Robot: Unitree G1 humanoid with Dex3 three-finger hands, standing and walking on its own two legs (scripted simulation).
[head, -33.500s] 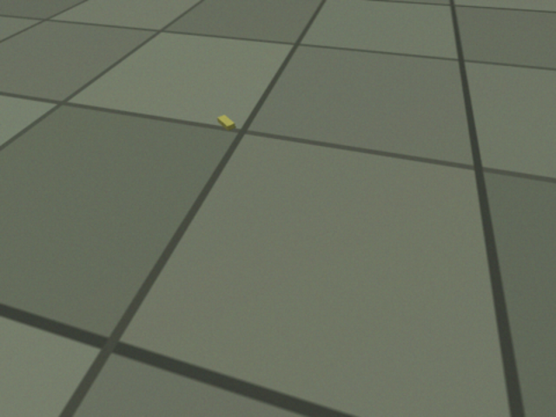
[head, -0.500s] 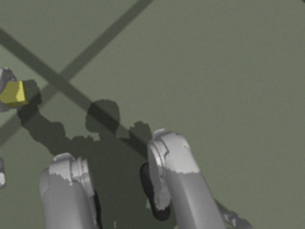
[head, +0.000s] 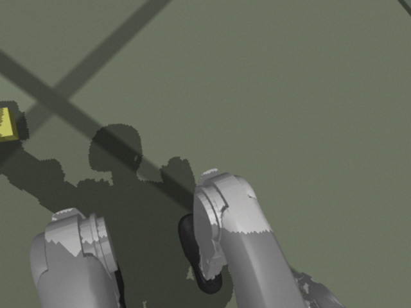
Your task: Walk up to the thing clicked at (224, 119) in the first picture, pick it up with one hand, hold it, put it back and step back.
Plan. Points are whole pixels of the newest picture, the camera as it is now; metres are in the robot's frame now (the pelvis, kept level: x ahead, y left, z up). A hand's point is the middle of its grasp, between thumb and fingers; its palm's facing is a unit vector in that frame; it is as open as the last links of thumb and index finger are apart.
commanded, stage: rest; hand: left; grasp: from above
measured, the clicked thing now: out of the picture +0.48 +0.32 -0.24
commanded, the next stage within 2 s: open in 1.10 s
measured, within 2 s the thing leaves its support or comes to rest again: rests again in 0.80 s
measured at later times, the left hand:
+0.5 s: hand out of the picture +0.47 +0.31 -0.25, palm faces -0.47 -0.09 -0.88, open 8.2 cm
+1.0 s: hand out of the picture +0.47 +0.31 -0.27, palm faces -0.47 -0.10 -0.88, open 8.2 cm
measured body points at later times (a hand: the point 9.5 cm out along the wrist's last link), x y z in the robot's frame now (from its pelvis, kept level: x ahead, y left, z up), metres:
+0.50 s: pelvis +0.00 +0.00 -0.01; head +0.29 +0.11 +0.32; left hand +0.49 +0.31 -0.20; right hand +0.03 -0.26 -0.07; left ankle +0.06 +0.12 -0.29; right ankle +0.10 -0.11 -0.29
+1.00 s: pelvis +0.00 +0.00 -0.01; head +0.30 +0.12 +0.30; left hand +0.49 +0.31 -0.22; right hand +0.04 -0.26 -0.06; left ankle +0.06 +0.12 -0.29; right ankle +0.10 -0.11 -0.29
